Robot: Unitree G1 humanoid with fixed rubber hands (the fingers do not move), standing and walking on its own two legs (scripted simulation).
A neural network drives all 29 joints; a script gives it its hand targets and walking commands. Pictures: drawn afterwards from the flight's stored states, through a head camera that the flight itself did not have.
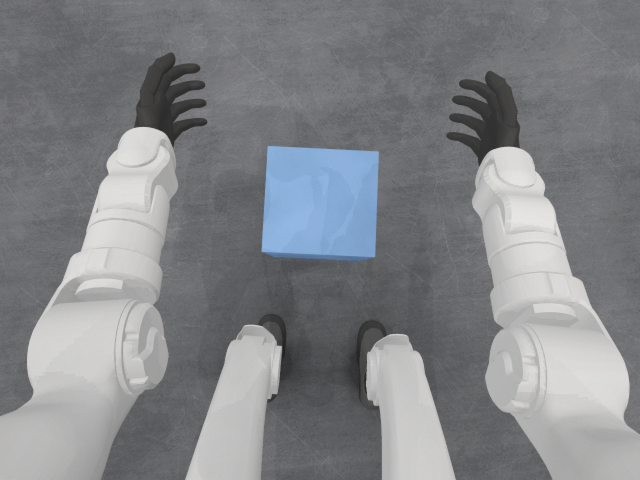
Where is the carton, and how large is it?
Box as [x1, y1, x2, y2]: [261, 146, 378, 260]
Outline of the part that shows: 268,146 261,251 279,257 361,260 373,257 375,246 378,151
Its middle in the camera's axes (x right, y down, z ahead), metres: +0.00 -0.06 +0.85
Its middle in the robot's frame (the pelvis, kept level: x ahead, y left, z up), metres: +0.48 +0.02 -0.51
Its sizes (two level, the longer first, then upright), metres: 0.210 0.200 0.250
